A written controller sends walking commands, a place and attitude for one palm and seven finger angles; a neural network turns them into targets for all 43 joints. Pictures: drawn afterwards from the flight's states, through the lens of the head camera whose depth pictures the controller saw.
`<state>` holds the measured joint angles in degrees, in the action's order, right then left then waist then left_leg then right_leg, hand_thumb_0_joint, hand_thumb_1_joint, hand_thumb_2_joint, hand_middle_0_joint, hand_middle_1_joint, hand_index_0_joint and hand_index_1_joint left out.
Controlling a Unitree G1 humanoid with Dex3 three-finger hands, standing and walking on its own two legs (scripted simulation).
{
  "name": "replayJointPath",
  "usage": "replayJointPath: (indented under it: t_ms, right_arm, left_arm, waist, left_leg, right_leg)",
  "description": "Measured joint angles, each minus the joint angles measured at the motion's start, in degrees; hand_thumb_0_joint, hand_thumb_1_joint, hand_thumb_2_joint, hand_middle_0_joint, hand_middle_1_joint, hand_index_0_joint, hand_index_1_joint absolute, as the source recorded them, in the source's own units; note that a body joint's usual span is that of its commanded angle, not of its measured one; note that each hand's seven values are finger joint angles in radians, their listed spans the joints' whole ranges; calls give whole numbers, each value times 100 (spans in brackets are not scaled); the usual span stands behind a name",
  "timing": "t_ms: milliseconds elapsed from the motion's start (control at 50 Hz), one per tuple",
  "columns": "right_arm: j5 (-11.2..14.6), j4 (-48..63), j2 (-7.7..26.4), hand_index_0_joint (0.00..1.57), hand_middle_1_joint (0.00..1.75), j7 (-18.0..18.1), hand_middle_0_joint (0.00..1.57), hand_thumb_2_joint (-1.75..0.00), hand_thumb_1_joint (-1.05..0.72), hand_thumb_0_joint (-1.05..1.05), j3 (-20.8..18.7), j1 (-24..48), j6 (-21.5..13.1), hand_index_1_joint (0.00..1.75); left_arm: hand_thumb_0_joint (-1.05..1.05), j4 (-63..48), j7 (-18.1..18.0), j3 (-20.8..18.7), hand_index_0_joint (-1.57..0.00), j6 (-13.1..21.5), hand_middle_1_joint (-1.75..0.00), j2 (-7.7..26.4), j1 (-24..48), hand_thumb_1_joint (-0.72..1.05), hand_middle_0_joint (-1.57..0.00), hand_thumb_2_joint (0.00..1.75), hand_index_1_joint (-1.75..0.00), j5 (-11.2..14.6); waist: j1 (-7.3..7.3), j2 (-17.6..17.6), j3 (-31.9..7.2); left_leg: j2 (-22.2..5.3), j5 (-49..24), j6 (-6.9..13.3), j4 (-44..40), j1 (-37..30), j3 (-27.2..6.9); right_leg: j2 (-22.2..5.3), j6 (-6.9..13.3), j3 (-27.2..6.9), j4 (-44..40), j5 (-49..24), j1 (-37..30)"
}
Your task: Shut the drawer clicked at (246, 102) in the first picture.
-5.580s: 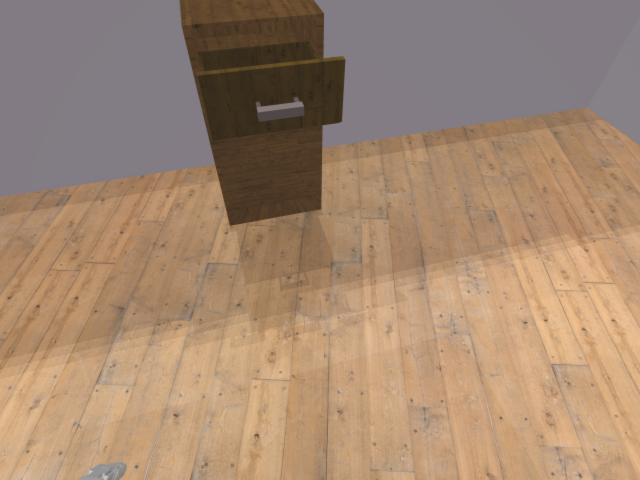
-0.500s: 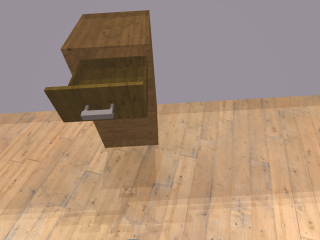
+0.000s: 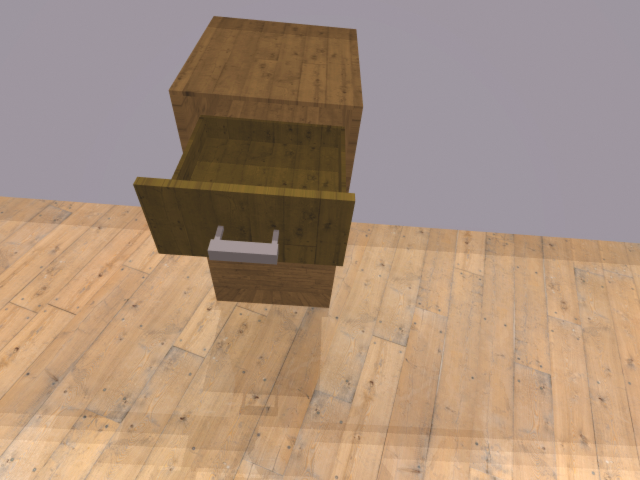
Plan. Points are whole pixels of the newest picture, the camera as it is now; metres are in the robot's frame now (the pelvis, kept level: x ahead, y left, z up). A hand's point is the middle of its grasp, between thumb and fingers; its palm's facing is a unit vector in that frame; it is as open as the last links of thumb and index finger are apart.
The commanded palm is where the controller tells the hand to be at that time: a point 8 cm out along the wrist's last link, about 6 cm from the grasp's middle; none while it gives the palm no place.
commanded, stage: take the last steps up to it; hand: left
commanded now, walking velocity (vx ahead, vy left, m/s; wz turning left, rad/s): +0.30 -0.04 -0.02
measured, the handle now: (246, 242) +0.50 +0.17 -0.05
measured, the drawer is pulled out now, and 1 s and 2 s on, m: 0.30 0.30 0.30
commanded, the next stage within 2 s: come to a stop and stand still in 0.44 s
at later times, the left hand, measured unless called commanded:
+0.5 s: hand (252, 404) +0.26 +0.12 -0.17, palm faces +0.01 -0.98 -0.20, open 7.3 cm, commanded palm none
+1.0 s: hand (231, 448) +0.20 +0.14 -0.18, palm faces +0.06 -0.97 -0.23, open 7.4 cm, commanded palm none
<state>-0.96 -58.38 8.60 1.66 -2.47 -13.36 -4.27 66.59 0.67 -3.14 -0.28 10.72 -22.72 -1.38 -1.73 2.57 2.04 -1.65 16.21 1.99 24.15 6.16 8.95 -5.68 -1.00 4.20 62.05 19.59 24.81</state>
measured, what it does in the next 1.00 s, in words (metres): walks ahead: right foot, then left foot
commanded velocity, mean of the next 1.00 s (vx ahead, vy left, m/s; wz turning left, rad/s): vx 0.03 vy -0.03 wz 0.00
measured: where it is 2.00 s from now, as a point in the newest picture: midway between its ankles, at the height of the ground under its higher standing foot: outside the picture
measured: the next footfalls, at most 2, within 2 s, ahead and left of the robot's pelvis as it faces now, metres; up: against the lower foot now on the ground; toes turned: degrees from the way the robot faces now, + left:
right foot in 0.36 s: +0.26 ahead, -0.14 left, +0.00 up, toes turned -7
left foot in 0.72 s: +0.29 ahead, +0.09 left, +0.00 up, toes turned +4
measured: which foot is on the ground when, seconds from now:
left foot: down 0.00-0.36, up 0.38-0.70, down 0.72-1.00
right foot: up 0.00-0.34, down 0.36-0.78, up 0.80-1.00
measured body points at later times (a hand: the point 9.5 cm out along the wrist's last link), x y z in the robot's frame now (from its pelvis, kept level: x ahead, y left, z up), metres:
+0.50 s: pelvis +0.16 -0.05 -0.01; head +0.18 -0.07 +0.44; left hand +0.26 +0.17 -0.15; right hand +0.09 -0.26 -0.18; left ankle +0.08 +0.08 -0.66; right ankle +0.22 -0.14 -0.74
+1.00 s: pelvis +0.19 -0.05 -0.01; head +0.22 -0.05 +0.44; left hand +0.20 +0.19 -0.16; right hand +0.30 -0.27 -0.16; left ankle +0.25 +0.08 -0.74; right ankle +0.16 -0.16 -0.71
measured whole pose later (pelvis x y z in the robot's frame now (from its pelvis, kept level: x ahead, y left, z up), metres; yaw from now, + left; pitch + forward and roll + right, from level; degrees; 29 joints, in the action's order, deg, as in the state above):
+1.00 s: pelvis +0.19 -0.05 -0.01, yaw -2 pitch -1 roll +1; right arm -1.3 -57.7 7.7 2.2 -1.7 -4.8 1.3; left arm 60.8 -1.7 -3.0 -2.5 10.4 -14.6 -0.7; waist -1.9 0.7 5.4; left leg -3.1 8.8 -0.2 26.9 16.7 5.1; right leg -1.2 -1.4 0.9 49.9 29.0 18.8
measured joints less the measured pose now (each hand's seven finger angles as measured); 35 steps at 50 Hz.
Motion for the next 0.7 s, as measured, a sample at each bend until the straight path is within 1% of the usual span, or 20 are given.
replayJointPath:
  t_ms: [80,160,260,320,340,360,380,420,440,460,480,520,580,640,680,700]
  right_arm:
    - [0,-257,1,20,30,-4,20,-90,-95,-1,70,-398,8,30]
    - [-20,-509,-91,20,30,-13,20,-90,-93,-1,107,-798,58,30]
    - [-84,-724,-180,20,30,-29,20,-90,-91,0,105,-1167,117,30]
    - [-99,-840,-185,20,30,-38,20,-90,-91,0,97,-1334,169,30]
    - [-87,-881,-197,20,30,-47,20,-90,-91,0,97,-1402,185,30]
    - [-59,-925,-230,20,30,-65,20,-90,-91,0,97,-1463,205,30]
    - [-22,-960,-224,20,30,-77,20,-90,-90,0,98,-1415,253,30]
    - [28,-948,-173,20,30,-82,20,-90,-90,1,71,-1250,346,30]
    - [26,-907,-139,20,30,-84,20,-90,-90,1,46,-1153,378,30]
    - [13,-848,-101,20,30,-85,20,-90,-90,1,27,-1046,400,30]
    - [-4,-774,-65,20,30,-85,20,-90,-90,1,13,-929,416,30]
    - [-30,-603,-21,20,30,-82,20,-90,-91,1,-3,-700,427,30]
    - [-49,-392,4,20,30,-88,20,-90,-91,1,-11,-382,407,29]
    - [-42,-315,61,20,30,-30,20,-90,-92,1,23,-78,400,29]
    - [-10,-316,149,20,30,-7,20,-90,-93,1,41,76,401,30]
    - [4,-313,179,20,30,-4,20,-90,-93,1,52,136,400,30]
  left_arm:
    - [1,-318,15,-28,-20,35,-30,41,584,91,-20,90,-30,1]
    - [1,-581,40,-34,-20,19,-30,42,1150,91,-20,90,-30,9]
    - [1,-802,58,-19,-19,11,-30,18,1681,91,-20,90,-30,34]
    - [1,-912,67,-8,-20,77,-30,-5,1861,91,-20,90,-30,36]
    - [1,-952,70,3,-20,146,-30,1,1878,91,-20,90,-30,30]
    - [1,-981,63,5,-20,246,-30,23,1882,91,-20,90,-30,16]
    - [1,-987,37,-3,-20,335,-30,-1,1895,91,-20,90,-30,27]
    - [0,-962,4,30,-20,404,-30,-77,1832,91,-20,90,-30,71]
    - [0,-928,-18,48,-20,393,-30,-121,1765,91,-20,90,-30,84]
    - [0,-882,-46,63,-20,370,-30,-166,1681,91,-20,90,-30,88]
    - [0,-824,-74,77,-20,350,-30,-208,1586,91,-20,90,-30,84]
    - [0,-731,-169,9,-20,336,-30,-239,1403,93,-20,89,-30,106]
    - [-1,-600,-191,5,-20,308,-30,-142,1183,95,-21,89,-30,64]
    - [-1,-457,-176,64,-20,257,-30,-133,1002,94,-20,89,-30,45]
    - [0,-369,-179,105,-20,217,-30,-175,888,94,-20,90,-30,52]
    - [0,-326,-183,122,-20,190,-30,-196,829,93,-20,90,-30,64]
  waist:
    - [43,28,-23]
    - [148,12,15]
    - [419,-121,166]
    - [545,-269,261]
    - [558,-299,275]
    - [550,-266,267]
    - [533,-314,322]
    - [517,-413,389]
    - [500,-451,387]
    - [486,-482,365]
    - [479,-500,331]
    - [469,-500,241]
    - [388,-458,113]
    - [237,-437,56]
    - [128,-446,43]
    - [93,-451,36]
  left_leg:
    - [128,-75,30,-496,-429,27]
    - [207,19,-6,-712,-754,12]
    - [151,349,-145,-663,-1072,20]
    - [-15,736,-297,-333,-1160,28]
    - [-94,938,-336,-9,-1099,12]
    - [-152,1134,-331,601,-877,-8]
    - [-225,1303,-289,1553,-506,-151]
    - [-218,1367,-198,3370,305,-521]
    - [-224,1225,-172,3957,660,-606]
    - [-253,1042,-165,4290,976,-645]
    - [-296,863,-179,4405,1246,-654]
    - [-390,616,-244,4171,1644,-639]
    - [-475,387,-342,3309,1880,-568]
    - [-433,279,-428,2298,1743,-579]
    - [-363,81,-457,1553,1465,-615]
    - [-334,-139,-461,1147,1278,-626]
  right_leg:
    - [-31,-85,-7,-55,-525,564]
    - [-66,-104,1,-603,-863,782]
    - [-7,31,88,-1747,-847,576]
    - [154,176,189,-2368,-748,194]
    - [224,230,234,-2647,-842,-34]
    - [232,342,230,-2791,-1015,-192]
    - [282,415,271,-2607,-953,-167]
    - [368,481,358,-2478,-718,-274]
    - [409,489,388,-2571,-674,-391]
    - [447,477,412,-2723,-685,-516]
    - [478,449,431,-2903,-739,-638]
    - [530,467,471,-3252,-834,-848]
    - [585,486,492,-3646,-928,-1081]
    - [631,454,457,-3833,-940,-1250]
    - [655,406,416,-3805,-873,-1324]
    - [666,374,402,-3733,-808,-1342]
